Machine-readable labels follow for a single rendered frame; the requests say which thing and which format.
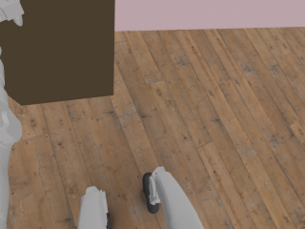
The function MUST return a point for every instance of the cabinet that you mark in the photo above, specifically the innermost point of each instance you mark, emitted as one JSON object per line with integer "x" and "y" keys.
{"x": 63, "y": 51}

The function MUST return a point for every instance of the right robot thigh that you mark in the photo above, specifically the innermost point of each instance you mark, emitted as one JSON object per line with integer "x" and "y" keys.
{"x": 177, "y": 209}

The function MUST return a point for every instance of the robot left hand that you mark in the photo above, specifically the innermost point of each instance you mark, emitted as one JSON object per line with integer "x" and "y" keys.
{"x": 11, "y": 9}

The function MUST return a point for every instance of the left robot upper arm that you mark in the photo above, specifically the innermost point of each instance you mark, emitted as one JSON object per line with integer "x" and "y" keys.
{"x": 10, "y": 132}

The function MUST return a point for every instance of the robot right foot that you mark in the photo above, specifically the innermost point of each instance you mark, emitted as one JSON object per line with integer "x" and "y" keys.
{"x": 152, "y": 208}

